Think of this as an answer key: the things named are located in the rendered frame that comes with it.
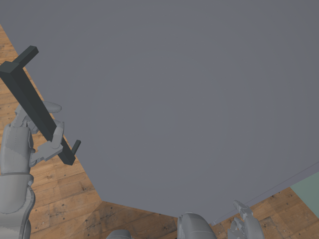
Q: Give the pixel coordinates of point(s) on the left robot forearm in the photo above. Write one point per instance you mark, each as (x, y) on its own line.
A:
(17, 199)

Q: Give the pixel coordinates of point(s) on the left robot hand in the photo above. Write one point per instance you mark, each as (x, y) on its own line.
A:
(17, 142)

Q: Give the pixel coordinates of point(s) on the fridge door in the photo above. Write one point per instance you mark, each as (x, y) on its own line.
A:
(180, 105)

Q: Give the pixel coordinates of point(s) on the handle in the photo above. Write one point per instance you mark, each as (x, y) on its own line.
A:
(18, 83)

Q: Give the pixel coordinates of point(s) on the robot right thigh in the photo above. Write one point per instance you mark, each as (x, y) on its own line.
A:
(193, 226)

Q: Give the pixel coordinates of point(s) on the right robot hand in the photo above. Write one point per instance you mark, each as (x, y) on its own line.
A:
(249, 229)

